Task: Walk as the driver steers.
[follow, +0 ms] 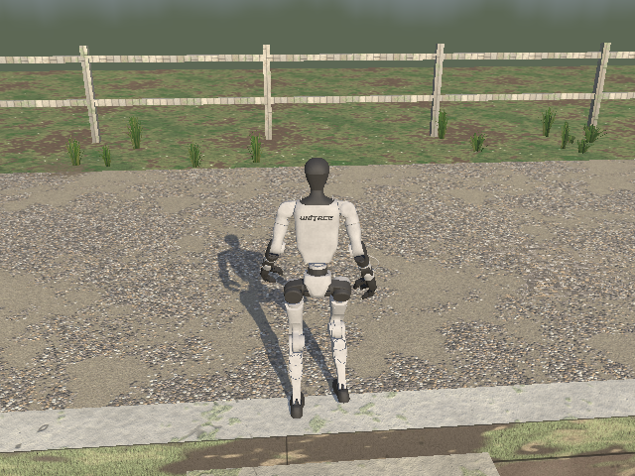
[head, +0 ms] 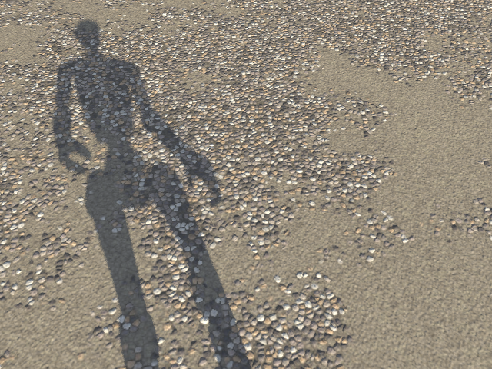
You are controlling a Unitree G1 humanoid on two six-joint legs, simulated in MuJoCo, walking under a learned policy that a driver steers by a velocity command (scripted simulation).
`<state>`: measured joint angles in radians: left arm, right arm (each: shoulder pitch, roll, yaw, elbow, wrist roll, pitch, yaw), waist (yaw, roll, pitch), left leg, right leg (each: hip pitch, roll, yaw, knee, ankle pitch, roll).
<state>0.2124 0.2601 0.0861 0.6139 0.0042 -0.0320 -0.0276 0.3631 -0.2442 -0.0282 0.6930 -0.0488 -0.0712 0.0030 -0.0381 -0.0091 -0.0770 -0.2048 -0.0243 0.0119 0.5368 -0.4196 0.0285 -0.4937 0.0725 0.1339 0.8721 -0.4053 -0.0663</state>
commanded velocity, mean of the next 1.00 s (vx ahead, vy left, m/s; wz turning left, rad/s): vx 0.86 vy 0.00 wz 0.14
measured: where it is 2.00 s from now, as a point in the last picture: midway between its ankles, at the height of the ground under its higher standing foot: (301, 228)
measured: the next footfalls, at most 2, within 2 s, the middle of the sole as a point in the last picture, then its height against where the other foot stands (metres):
right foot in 0.34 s outside the picture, level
left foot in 0.78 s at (294, 274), level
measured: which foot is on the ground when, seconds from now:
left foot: down 0.00-0.34, up 0.36-0.76, down 0.78-1.00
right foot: up 0.00-0.32, down 0.34-0.78, up 0.80-1.00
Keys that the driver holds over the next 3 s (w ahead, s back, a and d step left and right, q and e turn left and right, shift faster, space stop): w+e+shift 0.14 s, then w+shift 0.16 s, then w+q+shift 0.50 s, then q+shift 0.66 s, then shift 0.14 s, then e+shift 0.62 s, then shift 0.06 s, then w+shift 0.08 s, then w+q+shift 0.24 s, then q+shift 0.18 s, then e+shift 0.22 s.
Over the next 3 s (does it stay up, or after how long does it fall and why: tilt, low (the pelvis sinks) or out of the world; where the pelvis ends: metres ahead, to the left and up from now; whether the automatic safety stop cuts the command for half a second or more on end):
stays up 1.25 -0.08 0.01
